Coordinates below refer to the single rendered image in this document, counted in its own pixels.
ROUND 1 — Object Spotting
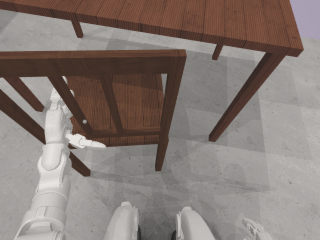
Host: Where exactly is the right robot shin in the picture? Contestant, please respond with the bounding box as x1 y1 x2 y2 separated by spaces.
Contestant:
176 207 192 240

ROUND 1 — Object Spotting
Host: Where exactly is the table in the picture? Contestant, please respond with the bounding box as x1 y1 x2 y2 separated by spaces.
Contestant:
0 0 304 142

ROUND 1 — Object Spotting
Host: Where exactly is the robot right thigh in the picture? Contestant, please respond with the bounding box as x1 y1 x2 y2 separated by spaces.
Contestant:
175 210 215 240

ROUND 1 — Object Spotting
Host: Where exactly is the robot left forearm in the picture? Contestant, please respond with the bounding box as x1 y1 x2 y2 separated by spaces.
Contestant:
13 142 72 240

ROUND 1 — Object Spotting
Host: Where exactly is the right robot hand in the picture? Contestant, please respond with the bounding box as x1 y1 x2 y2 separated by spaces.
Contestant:
242 217 273 240

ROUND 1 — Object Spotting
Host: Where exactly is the chair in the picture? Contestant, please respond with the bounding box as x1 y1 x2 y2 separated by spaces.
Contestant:
0 49 187 177

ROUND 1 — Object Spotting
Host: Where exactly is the left robot hand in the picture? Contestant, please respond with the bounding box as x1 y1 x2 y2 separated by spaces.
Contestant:
44 76 107 152

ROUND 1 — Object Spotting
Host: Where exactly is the left robot upper arm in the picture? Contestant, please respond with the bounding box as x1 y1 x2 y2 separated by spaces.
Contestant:
16 230 66 240

